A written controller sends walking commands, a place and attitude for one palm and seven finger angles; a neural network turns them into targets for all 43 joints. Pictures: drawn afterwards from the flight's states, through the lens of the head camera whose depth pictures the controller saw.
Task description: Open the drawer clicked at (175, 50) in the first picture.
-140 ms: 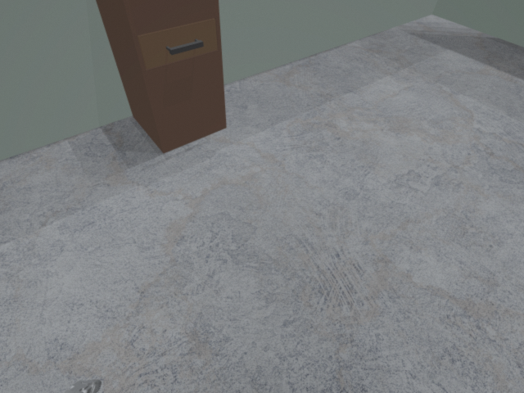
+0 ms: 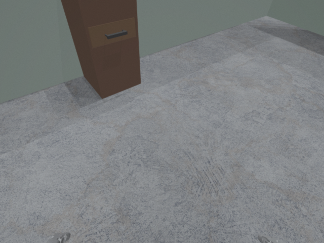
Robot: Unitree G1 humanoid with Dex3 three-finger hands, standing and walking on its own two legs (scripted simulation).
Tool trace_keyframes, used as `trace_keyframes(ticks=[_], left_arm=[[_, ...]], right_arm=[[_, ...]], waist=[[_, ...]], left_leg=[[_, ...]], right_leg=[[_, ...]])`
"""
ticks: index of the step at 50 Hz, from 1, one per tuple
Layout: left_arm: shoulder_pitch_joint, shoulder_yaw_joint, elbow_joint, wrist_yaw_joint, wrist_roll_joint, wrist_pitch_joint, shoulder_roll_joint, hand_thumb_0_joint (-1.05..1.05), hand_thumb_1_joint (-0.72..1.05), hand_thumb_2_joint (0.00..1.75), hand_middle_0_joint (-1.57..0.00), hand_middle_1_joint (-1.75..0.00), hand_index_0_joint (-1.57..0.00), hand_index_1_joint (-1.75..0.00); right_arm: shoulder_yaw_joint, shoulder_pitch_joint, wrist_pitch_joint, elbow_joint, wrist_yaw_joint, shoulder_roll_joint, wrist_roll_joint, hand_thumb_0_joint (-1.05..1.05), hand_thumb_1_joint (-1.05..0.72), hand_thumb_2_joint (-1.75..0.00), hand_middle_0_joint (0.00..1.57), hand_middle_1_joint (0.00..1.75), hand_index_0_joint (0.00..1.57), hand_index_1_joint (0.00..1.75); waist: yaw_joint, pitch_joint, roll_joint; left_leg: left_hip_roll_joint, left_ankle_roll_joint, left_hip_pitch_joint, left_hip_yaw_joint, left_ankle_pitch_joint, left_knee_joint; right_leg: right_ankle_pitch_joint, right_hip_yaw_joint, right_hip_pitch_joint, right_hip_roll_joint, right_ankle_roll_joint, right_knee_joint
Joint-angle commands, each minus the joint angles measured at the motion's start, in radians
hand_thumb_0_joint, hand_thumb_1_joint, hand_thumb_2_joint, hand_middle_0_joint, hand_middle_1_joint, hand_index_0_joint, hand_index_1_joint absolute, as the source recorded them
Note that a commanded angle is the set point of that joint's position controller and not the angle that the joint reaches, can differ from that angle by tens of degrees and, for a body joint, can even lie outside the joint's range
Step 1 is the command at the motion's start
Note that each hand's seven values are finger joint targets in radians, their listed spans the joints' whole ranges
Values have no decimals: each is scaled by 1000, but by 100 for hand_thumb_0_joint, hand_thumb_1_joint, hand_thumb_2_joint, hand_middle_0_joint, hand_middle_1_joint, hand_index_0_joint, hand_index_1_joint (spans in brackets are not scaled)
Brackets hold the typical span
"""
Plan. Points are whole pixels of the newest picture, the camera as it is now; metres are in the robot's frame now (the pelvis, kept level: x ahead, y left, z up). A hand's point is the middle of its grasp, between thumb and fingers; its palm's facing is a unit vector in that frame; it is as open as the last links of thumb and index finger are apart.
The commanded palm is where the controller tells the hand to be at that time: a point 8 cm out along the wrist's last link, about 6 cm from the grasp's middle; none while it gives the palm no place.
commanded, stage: stand and wait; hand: left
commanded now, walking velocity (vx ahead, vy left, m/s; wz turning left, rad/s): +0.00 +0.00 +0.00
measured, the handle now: (115, 33) +1.56 +0.46 -0.19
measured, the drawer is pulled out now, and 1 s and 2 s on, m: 0.00 0.00 0.00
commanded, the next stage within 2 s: look at it before walking up in 0.78 s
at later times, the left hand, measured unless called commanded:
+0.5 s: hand out of the picture +0.04 +0.24 -0.15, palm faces -0.02 -0.94 -0.34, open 7.4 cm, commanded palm none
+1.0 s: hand out of the picture +0.04 +0.23 -0.15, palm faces -0.03 -0.94 -0.33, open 7.4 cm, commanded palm none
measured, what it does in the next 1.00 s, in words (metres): stands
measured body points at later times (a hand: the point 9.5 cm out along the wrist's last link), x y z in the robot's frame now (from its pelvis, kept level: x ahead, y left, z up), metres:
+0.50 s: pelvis -0.02 -0.01 +0.01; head -0.02 +0.00 +0.46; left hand +0.05 +0.29 -0.13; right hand +0.06 -0.31 -0.12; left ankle -0.02 +0.10 -0.74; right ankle -0.02 -0.14 -0.74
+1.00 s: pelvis -0.03 -0.02 +0.01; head -0.03 -0.01 +0.46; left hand +0.04 +0.28 -0.13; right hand +0.05 -0.31 -0.12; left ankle -0.02 +0.10 -0.74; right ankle -0.02 -0.14 -0.74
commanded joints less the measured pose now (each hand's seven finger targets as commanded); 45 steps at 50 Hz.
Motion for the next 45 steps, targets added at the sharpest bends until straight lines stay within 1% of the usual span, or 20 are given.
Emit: trace_keyframes(ticks=[1, 5, 7, 9, 11, 14, 15, 18, 19, 23, 25, 27, 30, 31, 33, 34, 36, 38, 42, 45], left_arm=[[-39, 54, -63, 13, -3, -23, 195, 0, 90, 90, -20, -30, -20, -30], [-38, 57, -57, 12, -2, -24, 190, 0, 90, 90, -20, -30, -20, -30], [-36, 57, -53, 11, -3, -24, 189, 0, 90, 90, -20, -30, -20, -30], [-34, 57, -48, 11, -3, -26, 191, 0, 90, 90, -20, -30, -20, -30], [-32, 57, -41, 10, -4, -26, 190, 0, 90, 90, -20, -30, -20, -30], [-31, 56, -32, 9, -4, -27, 192, 0, 90, 90, -20, -30, -20, -30], [-30, 55, -27, 9, -4, -26, 190, 0, 90, 90, -20, -30, -20, -30], [-28, 54, -16, 8, -4, -26, 194, 0, 90, 90, -20, -30, -20, -30], [-26, 53, -9, 7, -5, -26, 194, 0, 90, 90, -20, -30, -20, -30], [-22, 52, 3, 7, -5, -28, 197, 0, 90, 90, -20, -30, -20, -30], [-24, 50, 10, 7, -6, -28, 197, 0, 90, 90, -20, -30, -20, -30], [-24, 49, 17, 6, -5, -28, 198, 0, 90, 90, -20, -30, -20, -30], [-22, 49, 20, 5, -5, -28, 197, 0, 90, 90, -20, -30, -20, -30], [-22, 49, 22, 5, -5, -27, 197, 0, 90, 90, -20, -30, -20, -30], [-17, 49, 24, 6, -4, -29, 197, 0, 90, 90, -20, -30, -20, -30], [-23, 49, 24, 6, -4, -29, 198, 0, 90, 90, -20, -30, -20, -30], [-24, 49, 24, 5, -3, -29, 196, 0, 90, 90, -20, -30, -20, -30], [-21, 50, 23, 6, -3, -30, 195, 0, 90, 90, -20, -30, -20, -30], [-24, 49, 26, 5, -3, -30, 193, 0, 90, 90, -20, -30, -20, -30], [-21, 50, 24, 5, -3, -32, 193, 0, 90, 90, -20, -30, -20, -30]], right_arm=[[-55, -50, -21, -58, -14, -217, -3, 0, -90, -90, 20, 30, 20, 30], [-56, -52, -22, -48, -14, -213, -2, 0, -90, -90, 20, 30, 20, 30], [-54, -54, -22, -42, -14, -212, -2, 0, -90, -90, 20, 30, 20, 30], [-54, -53, -21, -36, -13, -210, -1, 0, -90, -90, 20, 30, 20, 30], [-54, -50, -21, -29, -13, -211, 0, 0, -90, -90, 20, 30, 20, 30], [-51, -44, -20, -16, -12, -212, 1, 0, -90, -90, 20, 30, 20, 30], [-51, -44, -19, -10, -12, -213, 1, 0, -90, -90, 20, 30, 20, 30], [-48, -35, -18, 1, -10, -217, 4, 0, -90, -90, 20, 30, 20, 30], [-47, -35, -19, 7, -10, -218, 3, 0, -90, -90, 20, 30, 20, 30], [-46, -26, -19, 24, -9, -221, 5, 0, -90, -90, 20, 30, 20, 30], [-44, -21, -18, 33, -8, -221, 4, 0, -90, -90, 20, 30, 20, 30], [-44, -19, -17, 38, -7, -222, 5, 0, -90, -90, 20, 30, 20, 30], [-44, -14, -17, 45, -7, -223, 4, 0, -90, -90, 20, 30, 20, 30], [-44, -12, -18, 46, -6, -223, 4, 0, -90, -90, 20, 30, 20, 30], [-44, -11, -18, 48, -6, -223, 5, 0, -90, -90, 20, 30, 20, 30], [-44, -9, -17, 49, -6, -219, 4, 0, -90, -90, 20, 30, 20, 30], [-44, -7, -18, 52, -5, -220, 4, 0, -90, -90, 20, 30, 20, 30], [-45, -4, -17, 50, -5, -220, 5, 0, -90, -90, 20, 30, 20, 30], [-45, -9, -18, 53, -5, -219, 3, 0, -90, -90, 20, 30, 20, 30], [-44, -10, -19, 51, -5, -217, 4, 0, -90, -90, 20, 30, 20, 30]], waist=[[-10, -79, 20], [-10, -77, 25], [-7, -65, 29], [-8, -63, 16], [-7, -62, 30], [-9, -57, 17], [-8, -49, 30], [-7, -44, 22], [-7, -46, 27], [-4, -51, 14], [-7, -31, 22], [-7, -21, 9], [-7, -19, 20], [-6, -16, 27], [-5, -26, 18], [-7, -19, 9], [-7, -11, 19], [-7, -27, 11], [-8, -12, 27], [-6, -29, 16]], left_leg=[[133, 21, 30, -88, 374, -92], [134, 19, 32, -88, 358, -104], [133, 18, 26, -92, 344, -113], [133, 17, 27, -92, 328, -115], [132, 16, 26, -94, 311, -122], [133, 14, 22, -99, 282, -133], [134, 14, 20, -100, 263, -143], [134, 14, 10, -107, 232, -152], [135, 14, 12, -109, 223, -159], [138, 13, 18, -112, 220, -163], [137, 11, 5, -114, 191, -175], [136, 10, -1, -116, 170, -180], [137, 9, -5, -121, 142, -188], [137, 10, -10, -123, 142, -191], [138, 9, -2, -121, 156, -184], [137, 8, -7, -123, 148, -187], [137, 8, -14, -125, 133, -194], [137, 8, -7, -127, 152, -186], [137, 6, -7, -124, 140, -193], [138, 6, 4, -122, 176, -184]], right_leg=[[304, 42, 34, -74, -59, -54], [292, 46, 38, -74, -59, -68], [282, 46, 39, -76, -58, -80], [281, 53, 38, -78, -60, -88], [271, 55, 42, -80, -60, -98], [247, 59, 44, -79, -59, -110], [229, 59, 39, -80, -59, -116], [201, 62, 42, -79, -59, -128], [193, 64, 40, -79, -59, -129], [188, 66, 45, -81, -59, -140], [163, 70, 36, -82, -59, -150], [142, 76, 28, -82, -60, -158], [108, 77, 20, -79, -59, -164], [109, 77, 21, -79, -60, -163], [120, 79, 23, -81, -60, -165], [111, 81, 17, -81, -60, -167], [96, 81, 13, -80, -59, -169], [107, 82, 19, -79, -61, -168], [99, 82, 3, -79, -60, -173], [133, 81, 15, -82, -60, -169]])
